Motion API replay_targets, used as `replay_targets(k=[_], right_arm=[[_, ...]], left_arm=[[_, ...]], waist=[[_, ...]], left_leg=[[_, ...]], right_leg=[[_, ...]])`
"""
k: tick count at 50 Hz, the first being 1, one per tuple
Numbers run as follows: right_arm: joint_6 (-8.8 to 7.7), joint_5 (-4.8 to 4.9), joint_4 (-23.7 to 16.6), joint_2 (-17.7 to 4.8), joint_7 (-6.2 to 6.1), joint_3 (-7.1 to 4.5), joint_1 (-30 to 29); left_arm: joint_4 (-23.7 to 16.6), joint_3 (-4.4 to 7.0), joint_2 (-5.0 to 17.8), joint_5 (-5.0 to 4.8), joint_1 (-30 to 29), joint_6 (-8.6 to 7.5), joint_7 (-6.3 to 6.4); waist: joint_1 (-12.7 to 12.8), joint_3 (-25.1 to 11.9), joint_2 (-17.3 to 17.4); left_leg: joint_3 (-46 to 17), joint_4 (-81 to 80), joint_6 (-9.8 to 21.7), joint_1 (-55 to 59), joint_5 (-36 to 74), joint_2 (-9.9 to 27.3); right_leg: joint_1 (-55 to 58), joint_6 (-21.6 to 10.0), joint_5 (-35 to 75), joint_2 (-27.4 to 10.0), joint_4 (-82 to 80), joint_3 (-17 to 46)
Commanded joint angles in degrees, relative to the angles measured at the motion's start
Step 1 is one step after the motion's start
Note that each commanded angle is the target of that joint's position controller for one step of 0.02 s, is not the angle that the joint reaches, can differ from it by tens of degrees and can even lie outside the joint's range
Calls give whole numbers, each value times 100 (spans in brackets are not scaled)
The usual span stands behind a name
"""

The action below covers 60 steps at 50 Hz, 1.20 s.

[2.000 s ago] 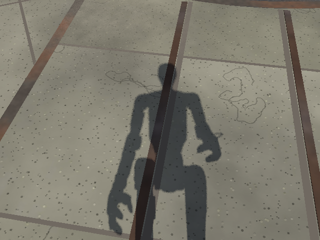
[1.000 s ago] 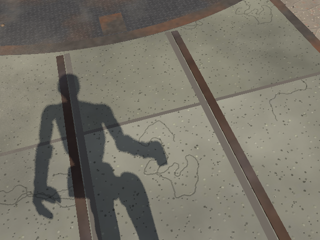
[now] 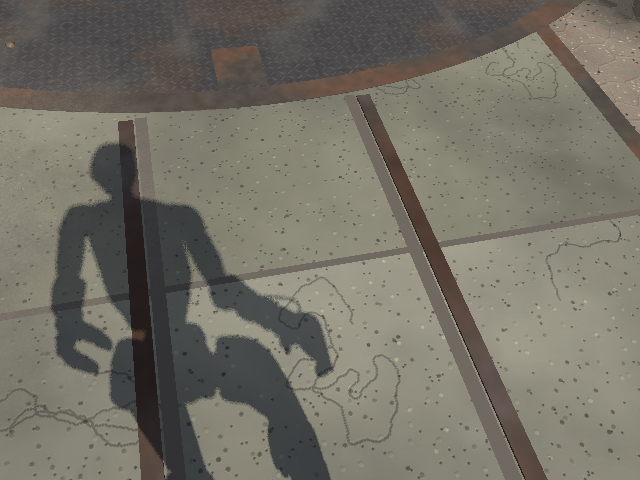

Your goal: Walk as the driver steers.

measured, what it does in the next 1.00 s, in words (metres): steps on the spot, turning left: right foot, then left foot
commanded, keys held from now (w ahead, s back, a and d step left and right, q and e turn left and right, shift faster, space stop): q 0.34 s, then no key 0.42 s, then w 0.24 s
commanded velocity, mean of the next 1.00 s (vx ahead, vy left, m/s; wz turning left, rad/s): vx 0.05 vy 0.00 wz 0.32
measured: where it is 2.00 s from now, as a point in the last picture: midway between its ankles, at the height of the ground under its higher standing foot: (270, 446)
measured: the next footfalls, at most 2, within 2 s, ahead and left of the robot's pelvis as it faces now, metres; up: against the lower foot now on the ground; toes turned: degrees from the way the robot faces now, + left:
right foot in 0.38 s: +0.07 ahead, -0.12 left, +0.00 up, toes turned +19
left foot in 0.74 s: -0.04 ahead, +0.07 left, +0.00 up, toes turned +13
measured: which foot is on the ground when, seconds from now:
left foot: down 0.00-0.38, up 0.40-0.72, down 0.74-1.00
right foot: up 0.00-0.36, down 0.38-0.80, up 0.82-1.00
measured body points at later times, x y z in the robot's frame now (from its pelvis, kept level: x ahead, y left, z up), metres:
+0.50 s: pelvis -0.01 -0.04 +0.00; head +0.03 -0.06 +0.45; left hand +0.05 +0.26 -0.09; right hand +0.18 -0.29 -0.13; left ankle -0.06 +0.07 -0.68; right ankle +0.03 -0.13 -0.74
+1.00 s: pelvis +0.01 -0.03 +0.00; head +0.02 -0.03 +0.45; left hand +0.03 +0.26 -0.12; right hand +0.13 -0.28 -0.13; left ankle -0.08 +0.06 -0.74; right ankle +0.05 -0.13 -0.71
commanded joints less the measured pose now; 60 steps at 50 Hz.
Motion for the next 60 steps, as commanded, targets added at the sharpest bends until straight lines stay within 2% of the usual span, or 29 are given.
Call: replay_targets(k=[1,11,15,17,18,19,20,21,22,23,25,26,31,34,36,37,38,39,41,43,46,49,52,54,55,56,57,58,60], right_arm=[[-54,31,-345,-884,-38,-234,41],[13,-92,-426,-1117,-19,-331,172],[38,-101,-490,-1148,31,-358,-81],[44,-39,-526,-1094,31,-346,-359],[27,10,-546,-947,7,-299,-413],[-1,8,-544,-496,-3,-186,2],[-2,-67,-543,-658,-72,-237,191],[18,-183,-473,-962,-89,-306,158],[34,-147,-359,-961,-59,-322,142],[62,-112,-248,-877,-20,-303,211],[104,-95,-162,-770,61,-259,276],[116,-79,-152,-726,72,-230,181],[181,-31,-103,-412,29,-31,-202],[152,19,49,-407,-48,22,-128],[45,-34,228,-393,-113,71,93],[-45,-124,218,-627,-159,62,62],[-95,-129,200,-994,-174,15,-313],[-137,-85,269,-609,-128,115,-352],[-120,-117,428,-804,-112,36,-79],[-110,-134,567,-922,-121,-10,229],[-242,-146,711,-816,-112,-25,474],[-395,-108,791,-818,-95,-65,424],[-453,-57,815,-858,-47,-105,187],[-476,-56,810,-726,-41,-77,90],[-522,-93,691,-392,-19,29,-64],[-563,-66,428,-148,-2,104,-161],[-523,-175,509,-620,-16,-9,-170],[-537,-166,580,-597,57,-14,-115],[-555,-168,719,-485,163,14,-6]], left_arm=[[-331,117,489,10,65,-60,-52],[-650,39,468,-34,-294,-83,11],[-723,10,502,-104,-72,-167,59],[-657,-6,464,-107,333,-234,118],[-606,18,574,-61,535,-283,171],[-696,70,987,23,392,-302,221],[-862,143,1415,28,6,-260,172],[-785,124,1183,35,215,-238,113],[-808,7,771,-18,-36,-249,66],[-843,-41,582,-17,-303,-253,37],[-830,-63,533,-5,-321,-281,68],[-768,-64,525,-13,-174,-291,65],[-496,-56,576,-4,200,-304,22],[-334,-6,710,17,318,-223,-35],[-232,-26,644,-24,364,-213,-37],[-263,-68,494,-41,442,-265,-57],[-338,-140,223,-118,509,-305,-82],[-177,-169,248,-55,349,-268,-53],[-141,-83,438,40,58,-241,-88],[-234,-53,445,86,-120,-241,-168],[-273,-33,429,62,-187,-377,-237],[-268,-44,341,44,-247,-488,-299],[-166,-43,258,8,80,-503,-294],[245,42,384,24,1099,-547,-209],[398,146,775,90,1842,-611,-125],[498,322,1549,64,2380,-614,-123],[495,224,1141,55,2022,-588,-138],[328,137,843,24,1452,-608,-168],[236,37,530,8,1027,-700,-178]], waist=[[4,-584,723],[-223,-471,899],[-107,-556,990],[177,-559,940],[265,-580,719],[-24,-697,-462],[-115,-497,-990],[-64,-531,-637],[-185,-354,-336],[-274,-224,-308],[-235,-354,-644],[-150,-399,-610],[114,-508,-748],[96,-482,-855],[-95,-508,-536],[-9,-702,-116],[324,-558,891],[136,-624,783],[-127,-165,1137],[-282,484,1490],[-320,551,1119],[-269,305,970],[13,194,932],[480,-48,462],[853,-350,-452],[938,-532,-1672],[601,-16,-662],[286,332,-250],[38,286,-114]], left_leg=[[-1453,-740,805,896,3009,1355],[-2410,-654,903,435,1632,1255],[-2821,-464,713,181,2060,1132],[-2860,-270,381,-169,1757,873],[-2632,2,86,-514,1082,624],[-1756,1053,-254,-998,-701,-2],[-701,2062,-403,-1682,-1970,-826],[-747,3014,-453,-1435,-1968,-411],[-825,3356,-461,-1347,-1608,-326],[-761,3577,-515,-1263,-1271,-298],[-627,3665,-628,-1327,-1026,-333],[-582,3520,-682,-1326,-1022,-333],[-253,1634,-697,-711,-1331,-66],[114,345,-543,-75,-957,-33],[-61,-1140,-385,858,528,156],[-755,-1232,-270,1391,748,750],[-1447,-997,37,917,1528,1408],[-1397,-999,201,441,614,1454],[-1618,-1374,334,338,-1987,1221],[-2190,-1871,642,211,-2903,1595],[-2412,-2011,946,921,-2141,1860],[-1857,-1875,903,1086,-1220,1628],[-1351,-1605,727,237,-760,1435],[-965,-719,469,-972,-586,1095],[-376,798,229,-1643,-652,596],[230,2419,58,-2686,-1700,-121],[-304,3296,172,-2887,-1635,210],[-371,3481,235,-2905,-1054,476],[-171,3318,125,-2611,-296,773]], right_leg=[[-604,87,329,9,185,193],[-161,62,205,242,-1328,317],[596,-89,129,430,-2144,357],[1439,-173,699,462,-3359,347],[1987,-253,1103,137,-4146,562],[2401,-561,823,-1193,-4783,1916],[1941,-1241,1549,-2095,-4851,3120],[1547,-1627,1964,-2178,-4680,3000],[1334,-1554,2084,-1787,-4614,2422],[1217,-1356,2197,-1356,-4560,1794],[1561,-1211,2846,-966,-4404,1236],[1720,-1223,3103,-930,-4332,1120],[2090,-1274,2787,-987,-4173,1120],[1947,-1256,3063,-958,-3964,1193],[1502,-888,3203,-870,-3694,1108],[1111,-593,2716,-746,-3523,997],[1025,-373,1649,-142,-3601,449],[1630,-321,1013,-77,-3782,322],[1088,-376,318,302,-3000,-69],[270,-456,35,283,-2389,-265],[-647,-498,-178,8,-1662,-39],[-336,-465,86,3,-2035,-170],[1051,-521,685,143,-2998,-417],[2975,-526,985,307,-3583,-365],[3792,-682,-53,-678,-4270,929],[3965,-1281,-1838,-2057,-5299,3529],[3271,-1482,-2215,-2176,-5356,3744],[2831,-1430,-1848,-1933,-5317,3212],[2592,-1225,-385,-1425,-5423,2179]])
